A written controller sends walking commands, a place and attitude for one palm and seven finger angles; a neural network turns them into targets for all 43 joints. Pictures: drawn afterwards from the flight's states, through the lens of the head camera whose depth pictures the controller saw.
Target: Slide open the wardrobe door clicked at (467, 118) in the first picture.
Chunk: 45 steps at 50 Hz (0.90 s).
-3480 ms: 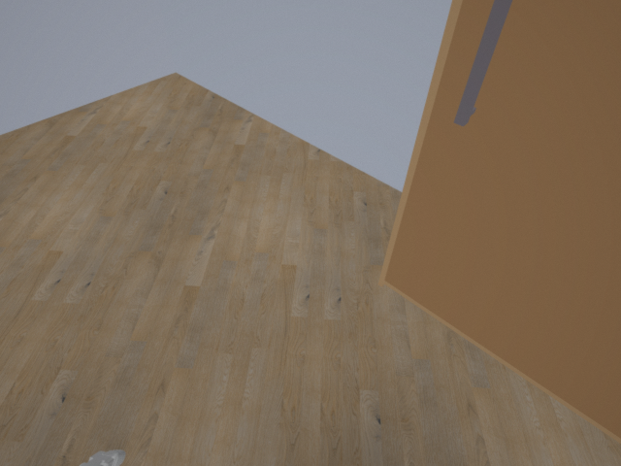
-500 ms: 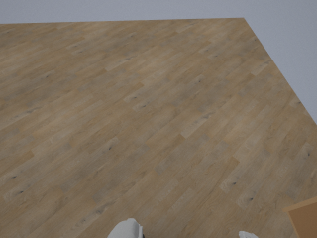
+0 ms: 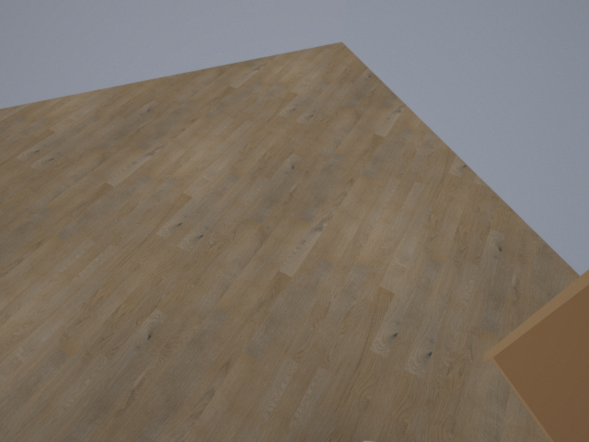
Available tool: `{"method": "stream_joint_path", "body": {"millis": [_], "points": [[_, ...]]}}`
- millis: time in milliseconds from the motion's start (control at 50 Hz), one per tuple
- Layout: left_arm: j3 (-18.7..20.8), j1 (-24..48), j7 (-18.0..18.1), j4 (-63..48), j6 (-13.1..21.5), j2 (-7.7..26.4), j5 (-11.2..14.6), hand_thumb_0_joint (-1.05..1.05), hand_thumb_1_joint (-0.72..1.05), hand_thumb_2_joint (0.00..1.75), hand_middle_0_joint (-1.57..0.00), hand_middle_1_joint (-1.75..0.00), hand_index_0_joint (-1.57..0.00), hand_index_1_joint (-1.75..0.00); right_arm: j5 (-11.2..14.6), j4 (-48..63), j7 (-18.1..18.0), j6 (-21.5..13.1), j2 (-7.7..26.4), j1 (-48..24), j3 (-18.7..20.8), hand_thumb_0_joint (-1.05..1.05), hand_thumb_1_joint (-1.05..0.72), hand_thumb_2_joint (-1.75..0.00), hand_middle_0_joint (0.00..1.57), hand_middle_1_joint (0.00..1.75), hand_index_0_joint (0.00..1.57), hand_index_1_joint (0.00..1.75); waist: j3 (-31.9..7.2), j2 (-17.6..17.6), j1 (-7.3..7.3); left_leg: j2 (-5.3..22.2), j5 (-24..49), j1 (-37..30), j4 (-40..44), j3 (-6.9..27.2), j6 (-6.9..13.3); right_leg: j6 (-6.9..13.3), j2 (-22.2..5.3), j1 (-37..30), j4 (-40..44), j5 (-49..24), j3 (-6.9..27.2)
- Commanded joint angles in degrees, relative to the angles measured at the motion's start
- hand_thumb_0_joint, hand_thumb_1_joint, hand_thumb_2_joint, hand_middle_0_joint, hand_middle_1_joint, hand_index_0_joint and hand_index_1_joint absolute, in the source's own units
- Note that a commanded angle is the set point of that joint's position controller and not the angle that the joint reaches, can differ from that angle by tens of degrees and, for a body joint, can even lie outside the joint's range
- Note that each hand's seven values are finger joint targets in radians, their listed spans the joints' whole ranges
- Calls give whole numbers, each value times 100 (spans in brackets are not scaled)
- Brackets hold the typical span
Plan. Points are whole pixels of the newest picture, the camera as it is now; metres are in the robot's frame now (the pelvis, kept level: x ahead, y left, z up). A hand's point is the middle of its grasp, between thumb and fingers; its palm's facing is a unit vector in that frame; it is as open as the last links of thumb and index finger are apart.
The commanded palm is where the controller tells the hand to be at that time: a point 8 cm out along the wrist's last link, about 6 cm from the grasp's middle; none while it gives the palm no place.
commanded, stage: turn to face it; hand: left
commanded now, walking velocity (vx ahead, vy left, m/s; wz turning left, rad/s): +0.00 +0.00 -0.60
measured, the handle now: out of the picture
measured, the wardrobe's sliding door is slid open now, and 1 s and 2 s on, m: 0.00 0.00 0.00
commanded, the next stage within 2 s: take the last steps up to it in 1.70 s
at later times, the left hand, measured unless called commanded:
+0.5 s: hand (181, 438) +0.14 +0.20 -0.17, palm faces -0.22 -0.96 -0.19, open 7.4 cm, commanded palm none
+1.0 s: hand (243, 396) +0.21 +0.11 -0.15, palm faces -0.58 -0.77 -0.27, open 7.4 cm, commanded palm none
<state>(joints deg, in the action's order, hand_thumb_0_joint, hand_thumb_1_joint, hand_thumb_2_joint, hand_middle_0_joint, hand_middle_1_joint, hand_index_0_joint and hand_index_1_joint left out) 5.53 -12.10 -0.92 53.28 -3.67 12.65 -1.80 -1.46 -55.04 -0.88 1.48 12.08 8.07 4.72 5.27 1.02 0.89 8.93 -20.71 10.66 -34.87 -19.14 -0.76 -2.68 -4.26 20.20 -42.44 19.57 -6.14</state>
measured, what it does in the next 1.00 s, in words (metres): steps on the spot, turning right: right foot, then left foot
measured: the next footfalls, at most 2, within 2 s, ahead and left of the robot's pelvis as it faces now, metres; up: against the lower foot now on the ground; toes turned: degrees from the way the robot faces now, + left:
right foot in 0.02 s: +0.06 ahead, -0.12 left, +0.00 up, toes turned -8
left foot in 0.48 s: +0.08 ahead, +0.12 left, +0.00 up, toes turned -13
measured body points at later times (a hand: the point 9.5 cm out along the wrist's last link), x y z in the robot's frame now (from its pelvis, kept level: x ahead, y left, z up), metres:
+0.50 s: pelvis +0.01 +0.02 +0.00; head +0.05 +0.04 +0.45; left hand +0.16 +0.25 -0.15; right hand +0.04 -0.25 -0.12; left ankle +0.04 +0.13 -0.73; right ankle +0.03 -0.11 -0.73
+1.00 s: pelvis -0.02 +0.01 -0.01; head +0.00 -0.03 +0.44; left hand +0.24 +0.15 -0.13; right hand -0.15 -0.21 -0.16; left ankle +0.04 +0.13 -0.71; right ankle -0.08 -0.07 -0.73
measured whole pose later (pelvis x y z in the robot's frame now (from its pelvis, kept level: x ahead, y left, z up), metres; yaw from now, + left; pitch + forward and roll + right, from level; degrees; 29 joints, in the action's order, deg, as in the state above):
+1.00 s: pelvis -0.02 +0.01 -0.01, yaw -36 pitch -1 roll +0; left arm 3.8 -6.0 -1.6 51.0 -2.6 12.3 -1.4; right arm -1.0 -54.5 -0.5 2.4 14.1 15.0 4.3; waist 6.0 3.1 -2.1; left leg 11.6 -25.3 17.0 -44.8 -15.1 -3.1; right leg 1.7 -1.1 16.3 -36.4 19.7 -5.3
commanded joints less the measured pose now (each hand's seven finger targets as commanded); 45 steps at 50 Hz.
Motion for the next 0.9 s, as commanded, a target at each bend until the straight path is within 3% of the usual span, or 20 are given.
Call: {"method": "stream_joint_path", "body": {"millis": [0, 20, 40, 60, 80, 120, 180, 320, 380, 420, 440, 460, 480, 500, 520, 540, 600, 720, 840, 880], "points": [[227, -1045, 122, -201, 372, 1453, -62, 0, 90, 90, -20, -30, -20, -30, 46, 662, 68, -79, 316, 118, 48, 0, -90, -90, 20, 30, 20, 30, -912, -2241, 388, -132, -1344, 2083, -2626, 496, -280, 912, -1688, -1933, 2159, -3597, 2832], [246, -1216, 191, -200, 322, 1574, 59, 0, 90, 90, -20, -30, -20, -30, 71, 805, 0, -2, 413, -142, 16, 0, -90, -90, 20, 30, 20, 30, -1101, -1928, 508, -304, -1737, 2195, -3261, 1455, -252, 1417, -1984, -1761, 2223, -4142, 2958], [233, -1015, 224, -253, 293, 1448, 59, 0, 90, 90, -20, -30, -20, -30, 90, 823, -11, 27, 433, -233, 15, 0, -90, -90, 20, 30, 20, 30, -927, -1407, 400, -184, -1397, 2364, -3518, 1748, -213, 1526, -1798, -1681, 2226, -3501, 2600], [232, -688, 232, -354, 298, 1363, 60, 0, 90, 90, -20, -30, -20, -30, 77, 812, -6, 10, 451, -289, 9, 0, -90, -90, 20, 30, 20, 30, -899, -1714, 313, -187, -1074, 2558, -3640, 1847, -231, 1391, -1530, -1544, 2319, -2927, 2677], [175, -379, 224, -434, 289, 1189, 74, 0, 90, 90, -20, -30, -20, -30, 57, 749, -8, 13, 606, -313, 40, 0, -90, -90, 20, 30, 20, 30, -746, -1469, 221, -176, -693, 2500, -3696, 1938, -276, 1299, -1348, -1306, 2345, -2593, 2484], [80, 29, 209, -570, 301, 989, 82, 0, 90, 90, -20, -30, -20, -30, 31, 573, 15, 32, 616, -37, 38, 0, -90, -90, 20, 30, 20, 30, -731, -826, -17, -172, -123, 2120, -3401, 1897, -356, 1137, -1003, -962, 2313, -2477, 1964], [77, -63, 185, -518, 323, 1082, 69, 0, 90, 90, -20, -30, -20, -30, 31, 512, -4, 48, 581, 71, 0, 0, -90, -90, 20, 30, 20, 30, -801, -566, 4, -285, -122, 1960, -2789, 1825, -438, 1182, -927, -1048, 2258, -2596, 1958], [130, -98, 139, -479, 251, 1230, 33, 0, 90, 90, -20, -30, -20, -30, 84, 682, -34, -9, 553, -76, -38, 0, -90, -90, 20, 30, 20, 30, -835, -835, 109, -504, -355, 1565, -1498, 1792, -415, 1331, -847, -1025, 2242, -2195, 2523], [161, 113, 132, -535, 206, 1231, 34, 0, 90, 90, -20, -30, -20, -30, 123, 680, -73, -69, 540, 121, -47, 0, -90, -90, 20, 30, 20, 30, -923, -1044, 36, -677, -406, 1015, -618, 1764, -325, 1274, -741, -857, 2049, -2477, 2745], [160, 355, 133, -587, 161, 1190, 69, 0, 90, 90, -20, -30, -20, -30, 141, 560, -109, -116, 533, 608, -46, 0, -90, -90, 20, 30, 20, 30, -1017, -935, -215, -724, 261, 188, 470, 1689, -281, 991, -546, -453, 1707, -2314, 2697], [127, 465, 117, -640, 138, 1035, 114, 0, 90, 90, -20, -30, -20, -30, 133, 471, -139, -165, 668, 880, -18, 0, -90, -90, 20, 30, 20, 30, -1098, -660, -351, -508, 652, -578, 1208, 1800, -199, 702, -198, 84, 1333, -1836, 2428], [61, 399, 76, -786, 109, 655, 179, 0, 90, 90, -20, -30, -20, -30, 73, 514, -154, -215, 1191, 926, 61, 0, -90, -90, 20, 30, 20, 30, -1033, 919, -371, 804, 404, -1078, 2071, 3259, 193, 323, 593, 1125, 273, -293, 1733], [44, 432, 36, -860, 104, 601, 119, 0, 90, 90, -20, -30, -20, -30, 48, 651, -140, -169, 1534, 727, 118, 0, -90, -90, 20, 30, 20, 30, -667, 1777, -290, 1878, 829, -608, 2305, 4056, 678, 28, 791, 1598, -1068, 1380, 891], [88, 481, 20, -827, 101, 800, 55, 0, 90, 90, -20, -30, -20, -30, 27, 792, -119, -144, 1406, 513, 65, 0, -90, -90, 20, 30, 20, 30, -530, 1100, -268, 1952, 954, -47, 2175, 3957, 948, -3, 452, 1381, -1833, 1240, 1103], [158, 233, 7, -645, 45, 835, 0, 0, 90, 90, -20, -30, -20, -30, 19, 819, -145, -177, 1002, 97, -21, 0, -90, -90, 20, 30, 20, 30, -427, 1035, -17, 1515, 930, 213, 2245, 3317, 799, -97, 411, 1319, -2262, 810, 1159], [195, 213, -50, -547, 26, 840, 1, 0, 90, 90, -20, -30, -20, -30, 17, 889, -160, -192, 927, -98, -46, 0, -90, -90, 20, 30, 20, 30, -324, 875, 48, 1225, 1139, 290, 2128, 2823, 721, -108, 387, 1284, -2643, 570, 1017], [121, 193, -114, -487, 16, 635, 36, 0, 90, 90, -20, -30, -20, -30, 32, 829, -168, -225, 823, 88, -50, 0, -90, -90, 20, 30, 20, 30, -417, 768, -3, 838, 2422, -287, 1730, 1885, 664, -203, 291, 1456, -2818, 211, 742], [19, 721, -106, -662, -17, 444, 71, 0, 90, 90, -20, -30, -20, -30, 21, 514, -123, -206, 913, 886, 66, 0, -90, -90, 20, 30, 20, 30, -514, 804, -348, 1131, 3234, -1047, 1492, 1644, 861, -251, 99, 1295, -1695, 538, 400], [-36, 811, -105, -694, 45, 375, 70, 0, 90, 90, -20, -30, -20, -30, -7, 399, -44, -160, 1131, 851, 176, 0, -90, -90, 20, 30, 20, 30, -643, 1180, -405, 1332, 3193, -866, 1182, 1213, 779, -82, 173, 469, -329, 664, 17], [-25, 613, -80, -670, 102, 408, 82, 0, 90, 90, -20, -30, -20, -30, -6, 407, -19, -148, 1175, 748, 202, 0, -90, -90, 20, 30, 20, 30, -738, 1166, -284, 1369, 3118, -709, 855, 1050, 612, 42, 208, 19, 402, 389, 8]]}}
